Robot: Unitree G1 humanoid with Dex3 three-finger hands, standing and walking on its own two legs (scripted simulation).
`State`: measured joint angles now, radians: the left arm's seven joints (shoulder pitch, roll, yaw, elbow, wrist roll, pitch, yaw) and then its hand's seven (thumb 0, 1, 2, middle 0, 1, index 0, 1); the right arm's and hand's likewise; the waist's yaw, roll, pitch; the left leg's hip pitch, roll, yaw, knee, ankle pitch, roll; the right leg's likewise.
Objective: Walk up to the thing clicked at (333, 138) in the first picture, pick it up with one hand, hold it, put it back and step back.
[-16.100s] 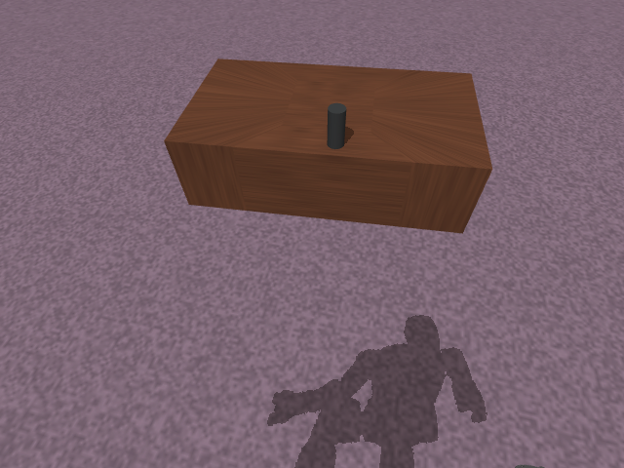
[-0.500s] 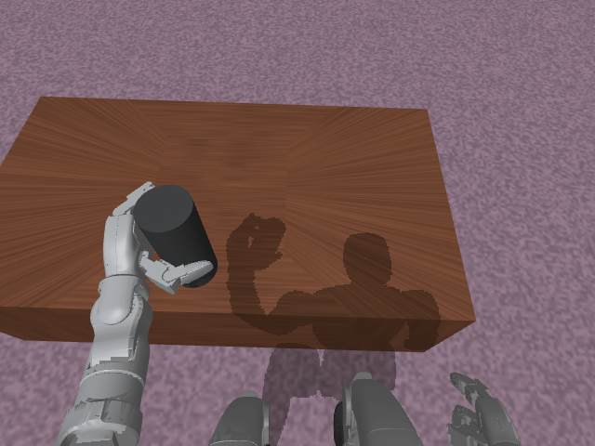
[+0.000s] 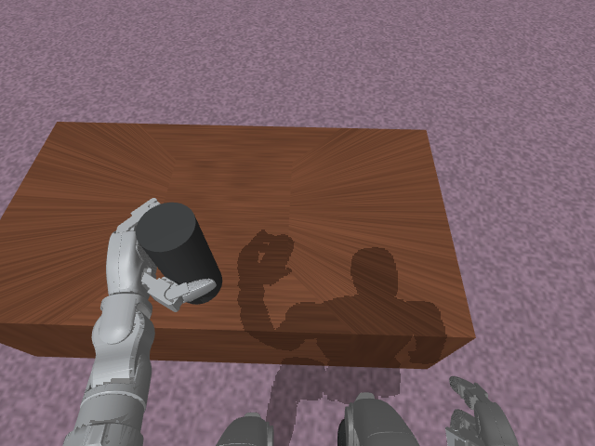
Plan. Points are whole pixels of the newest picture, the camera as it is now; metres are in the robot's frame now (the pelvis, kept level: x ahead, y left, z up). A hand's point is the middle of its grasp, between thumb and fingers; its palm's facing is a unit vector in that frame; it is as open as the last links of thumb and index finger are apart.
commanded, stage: hold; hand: left
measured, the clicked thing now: (185, 258) +0.33 +0.16 +0.05
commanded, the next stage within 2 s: none
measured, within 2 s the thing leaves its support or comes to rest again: neither
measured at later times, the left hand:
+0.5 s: hand (180, 247) +0.34 +0.16 +0.06, palm faces +0.08 -1.00 +0.00, open 10.4 cm
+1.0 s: hand (172, 252) +0.33 +0.17 +0.07, palm faces +0.08 -1.00 +0.00, open 10.4 cm
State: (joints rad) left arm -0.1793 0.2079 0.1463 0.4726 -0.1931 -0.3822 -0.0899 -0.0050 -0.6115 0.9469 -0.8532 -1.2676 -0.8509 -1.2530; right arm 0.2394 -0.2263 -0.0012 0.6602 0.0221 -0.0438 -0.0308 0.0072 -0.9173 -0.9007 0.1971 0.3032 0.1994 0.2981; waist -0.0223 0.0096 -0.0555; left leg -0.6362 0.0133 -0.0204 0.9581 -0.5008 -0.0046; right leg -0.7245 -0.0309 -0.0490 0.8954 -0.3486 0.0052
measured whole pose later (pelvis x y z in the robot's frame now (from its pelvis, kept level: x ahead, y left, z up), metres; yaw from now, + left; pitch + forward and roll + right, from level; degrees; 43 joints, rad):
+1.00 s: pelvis +0.00 +0.00 +0.02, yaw +0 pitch +6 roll -1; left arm -0.12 0.19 0.13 0.41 -0.19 -0.36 -0.08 -0.01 -0.61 0.94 -0.86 -1.26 -0.85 -1.25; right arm 0.23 -0.22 0.00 0.66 0.02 -0.05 -0.03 0.01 -0.92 -0.91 0.20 0.30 0.20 0.30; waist -0.01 0.01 -0.02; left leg -0.48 0.01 -0.02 0.84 -0.46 -0.01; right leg -0.57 -0.03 -0.05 0.78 -0.31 0.01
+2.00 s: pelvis +0.00 +0.00 +0.02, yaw +0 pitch +5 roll -1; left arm -0.13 0.19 0.12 0.42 -0.18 -0.36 -0.09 -0.01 -0.61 0.94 -0.86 -1.26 -0.85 -1.25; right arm 0.23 -0.22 -0.01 0.67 0.02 -0.06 -0.02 0.01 -0.92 -0.91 0.20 0.30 0.20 0.30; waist -0.01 0.01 -0.02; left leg -0.47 0.01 -0.02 0.83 -0.45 -0.01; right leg -0.56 -0.03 -0.05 0.77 -0.30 0.00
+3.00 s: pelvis +0.00 +0.00 +0.01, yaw +0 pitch +7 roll -1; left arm -0.15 0.18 0.15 0.50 -0.19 -0.40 -0.10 -0.01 -0.61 0.94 -0.86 -1.25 -0.86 -1.24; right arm 0.22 -0.23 -0.01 0.67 0.02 -0.07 -0.02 0.01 -0.91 -0.91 0.20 0.30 0.20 0.30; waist -0.03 0.00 -0.02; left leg -0.53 0.01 -0.03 0.86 -0.46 -0.01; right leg -0.62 -0.03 -0.05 0.81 -0.31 0.00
